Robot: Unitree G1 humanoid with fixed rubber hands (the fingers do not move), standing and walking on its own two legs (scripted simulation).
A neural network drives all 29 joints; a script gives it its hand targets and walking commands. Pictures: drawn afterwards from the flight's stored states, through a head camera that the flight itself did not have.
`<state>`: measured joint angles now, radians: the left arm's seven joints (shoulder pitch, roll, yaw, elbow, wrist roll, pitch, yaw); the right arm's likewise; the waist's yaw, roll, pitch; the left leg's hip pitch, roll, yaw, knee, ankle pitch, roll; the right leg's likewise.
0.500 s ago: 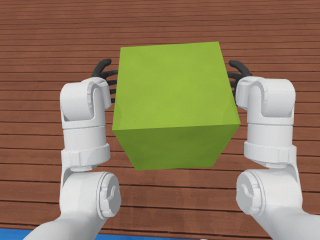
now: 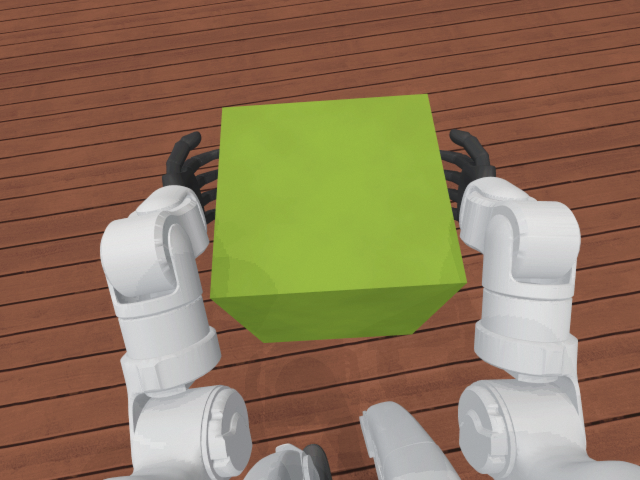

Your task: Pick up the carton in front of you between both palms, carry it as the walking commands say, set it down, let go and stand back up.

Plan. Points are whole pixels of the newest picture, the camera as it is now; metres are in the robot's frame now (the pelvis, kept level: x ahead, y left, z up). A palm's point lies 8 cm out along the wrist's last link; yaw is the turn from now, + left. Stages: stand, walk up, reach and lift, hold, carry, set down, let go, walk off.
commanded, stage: carry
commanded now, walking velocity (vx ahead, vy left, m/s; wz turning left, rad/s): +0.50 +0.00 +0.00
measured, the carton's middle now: (332, 238) +0.38 -0.05 +0.03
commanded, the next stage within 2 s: none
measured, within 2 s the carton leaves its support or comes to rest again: neither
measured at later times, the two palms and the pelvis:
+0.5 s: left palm (120, 4) +0.67 +0.16 +0.18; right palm out of the picture +0.71 -0.14 +0.17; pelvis +0.32 -0.03 +0.03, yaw +3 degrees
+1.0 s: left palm out of the picture +0.91 +0.17 +0.12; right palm out of the picture +0.90 -0.12 +0.12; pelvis +0.62 +0.03 +0.03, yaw +0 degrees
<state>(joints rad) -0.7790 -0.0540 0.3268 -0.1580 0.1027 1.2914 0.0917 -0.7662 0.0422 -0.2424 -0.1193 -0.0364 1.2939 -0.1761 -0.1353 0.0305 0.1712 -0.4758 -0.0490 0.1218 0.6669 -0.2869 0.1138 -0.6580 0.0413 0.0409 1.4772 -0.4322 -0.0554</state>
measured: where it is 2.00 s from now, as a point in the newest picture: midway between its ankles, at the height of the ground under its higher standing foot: (274, 155)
